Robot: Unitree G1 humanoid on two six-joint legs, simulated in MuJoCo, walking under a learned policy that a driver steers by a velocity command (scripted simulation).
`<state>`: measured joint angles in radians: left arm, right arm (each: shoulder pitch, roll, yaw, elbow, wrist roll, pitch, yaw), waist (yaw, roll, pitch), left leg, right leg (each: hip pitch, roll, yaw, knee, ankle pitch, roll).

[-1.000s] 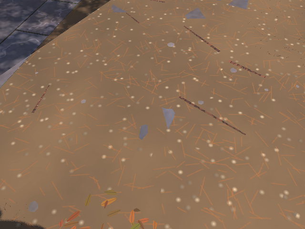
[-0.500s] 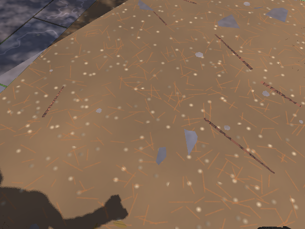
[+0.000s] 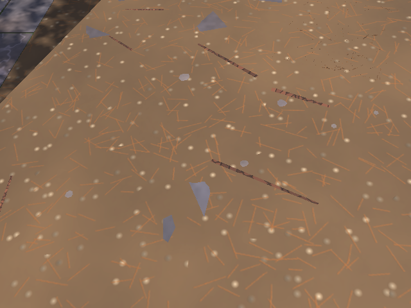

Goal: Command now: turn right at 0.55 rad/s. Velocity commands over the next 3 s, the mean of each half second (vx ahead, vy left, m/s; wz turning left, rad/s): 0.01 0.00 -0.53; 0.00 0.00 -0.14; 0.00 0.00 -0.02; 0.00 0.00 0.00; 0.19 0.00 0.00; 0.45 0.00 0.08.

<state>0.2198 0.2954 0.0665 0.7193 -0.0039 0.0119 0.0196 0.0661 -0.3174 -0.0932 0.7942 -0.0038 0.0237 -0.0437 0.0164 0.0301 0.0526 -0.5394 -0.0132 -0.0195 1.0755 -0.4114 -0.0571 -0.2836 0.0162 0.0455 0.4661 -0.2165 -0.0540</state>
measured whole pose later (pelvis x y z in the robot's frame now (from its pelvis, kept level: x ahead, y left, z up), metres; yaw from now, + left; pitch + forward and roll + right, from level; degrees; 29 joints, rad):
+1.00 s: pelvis +0.01 +0.00 -0.01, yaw -19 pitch -2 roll +0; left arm 0.17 0.24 0.02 0.74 0.02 0.01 0.01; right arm 0.17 -0.29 -0.03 0.94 -0.01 0.00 -0.02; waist -0.03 0.00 0.03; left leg -0.16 0.06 0.00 0.45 -0.26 -0.06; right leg -0.18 0.03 0.03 0.49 -0.28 -0.02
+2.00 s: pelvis +0.01 +0.01 -0.01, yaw -18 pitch -1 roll +0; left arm 0.23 0.22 0.01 1.05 0.00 0.01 0.03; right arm 0.25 -0.22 -0.01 1.11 0.00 0.00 -0.05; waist -0.01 0.00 0.04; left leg -0.18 0.05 0.00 0.48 -0.27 -0.04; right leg -0.18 0.01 0.03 0.48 -0.28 0.00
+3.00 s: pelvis +0.33 -0.11 +0.00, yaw -14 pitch -1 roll -2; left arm 0.21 0.23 0.06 1.00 0.01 -0.11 -0.03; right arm 0.28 -0.25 -0.06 0.94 0.04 -0.07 -0.03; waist 0.02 0.04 0.03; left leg -0.56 0.10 -0.07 1.18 -0.28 0.06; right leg -0.19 0.05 -0.12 0.35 -0.15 -0.07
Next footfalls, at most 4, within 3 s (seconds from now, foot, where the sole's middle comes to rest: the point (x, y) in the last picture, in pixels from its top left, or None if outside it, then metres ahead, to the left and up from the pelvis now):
0.32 left None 0.08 0.14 -0.78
0.68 right None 0.00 -0.11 -0.78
2.80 right None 0.37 -0.21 -0.78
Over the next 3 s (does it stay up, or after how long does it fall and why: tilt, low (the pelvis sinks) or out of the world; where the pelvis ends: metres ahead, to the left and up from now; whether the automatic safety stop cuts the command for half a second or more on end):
stays up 0.33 -0.11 0.00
